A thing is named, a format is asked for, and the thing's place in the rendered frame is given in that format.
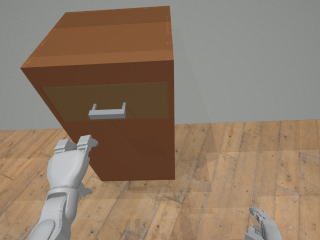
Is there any left robot hand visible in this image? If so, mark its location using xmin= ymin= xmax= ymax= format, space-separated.
xmin=46 ymin=134 xmax=98 ymax=198

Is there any cabinet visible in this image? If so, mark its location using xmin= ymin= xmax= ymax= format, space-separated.
xmin=20 ymin=5 xmax=175 ymax=182

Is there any right robot hand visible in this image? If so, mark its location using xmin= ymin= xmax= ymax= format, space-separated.
xmin=245 ymin=206 xmax=284 ymax=240

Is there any handle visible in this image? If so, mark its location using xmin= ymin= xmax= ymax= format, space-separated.
xmin=88 ymin=102 xmax=126 ymax=120

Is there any left robot forearm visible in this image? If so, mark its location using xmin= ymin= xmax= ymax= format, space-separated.
xmin=28 ymin=187 xmax=80 ymax=240

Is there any drawer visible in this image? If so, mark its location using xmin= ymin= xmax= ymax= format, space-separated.
xmin=42 ymin=81 xmax=169 ymax=121

